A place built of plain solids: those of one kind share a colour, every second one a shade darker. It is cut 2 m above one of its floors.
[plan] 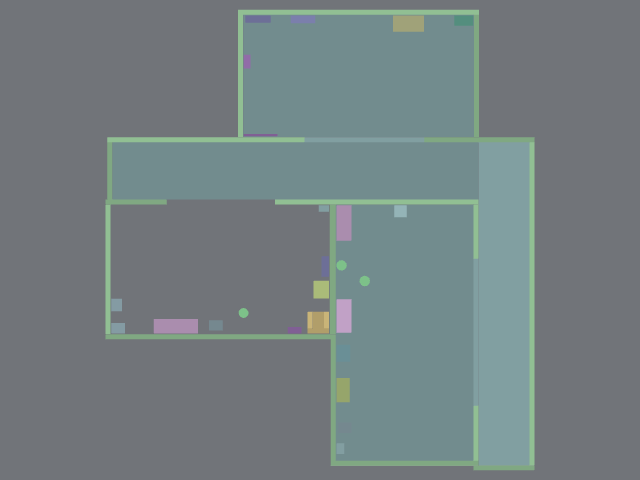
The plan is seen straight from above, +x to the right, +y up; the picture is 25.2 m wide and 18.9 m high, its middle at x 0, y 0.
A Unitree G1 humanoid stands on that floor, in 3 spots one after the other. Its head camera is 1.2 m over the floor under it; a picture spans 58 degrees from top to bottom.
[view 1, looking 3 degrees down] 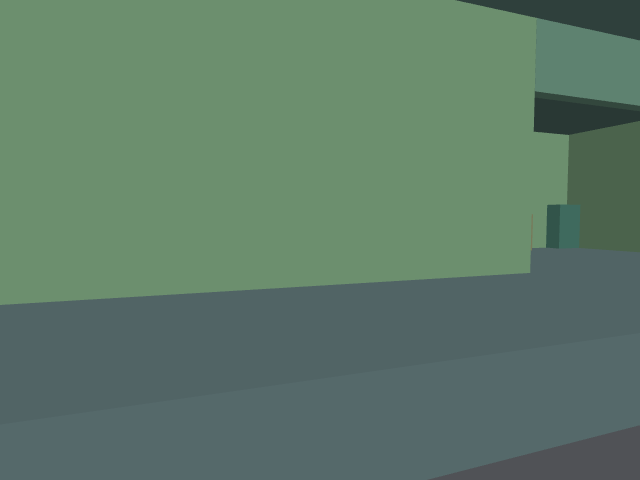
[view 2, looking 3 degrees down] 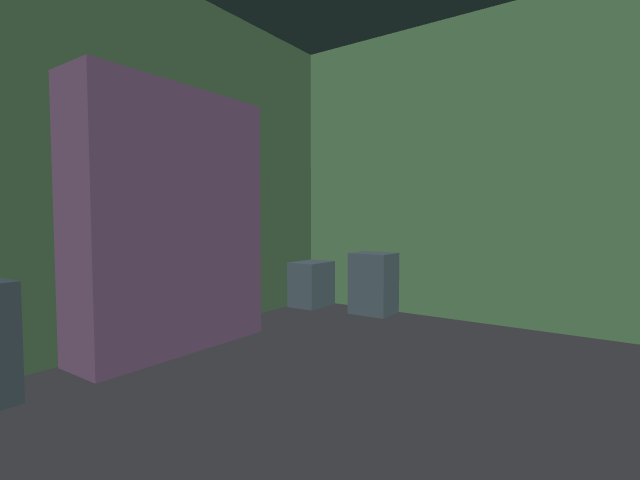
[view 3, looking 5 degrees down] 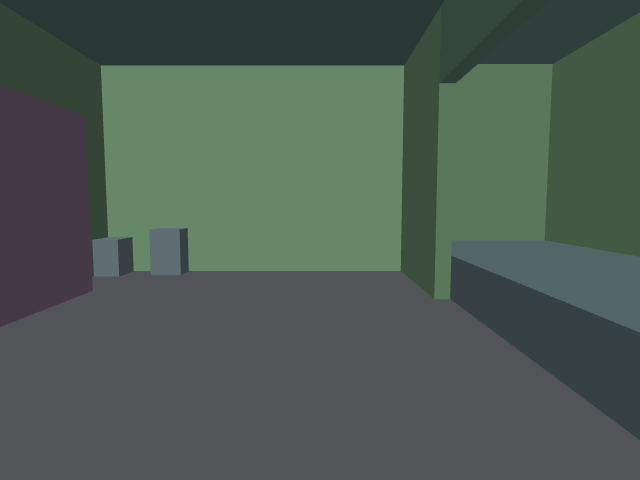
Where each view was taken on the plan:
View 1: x -4.77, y -0.02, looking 69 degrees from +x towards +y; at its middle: wall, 4.15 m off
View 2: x -3.22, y -0.02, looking -145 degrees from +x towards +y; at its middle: wall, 6.15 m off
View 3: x -0.75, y -0.02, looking -180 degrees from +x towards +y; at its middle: wall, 7.53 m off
